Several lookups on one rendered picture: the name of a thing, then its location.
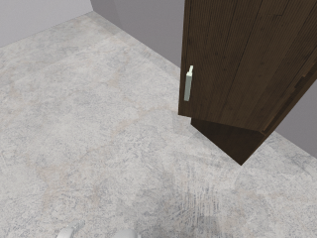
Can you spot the handle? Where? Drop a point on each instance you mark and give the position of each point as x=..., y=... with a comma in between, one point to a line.
x=188, y=84

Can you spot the cupboard door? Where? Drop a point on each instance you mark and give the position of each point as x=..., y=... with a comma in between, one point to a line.
x=247, y=56

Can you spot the left robot hand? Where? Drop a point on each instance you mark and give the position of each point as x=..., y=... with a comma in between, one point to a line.
x=71, y=228

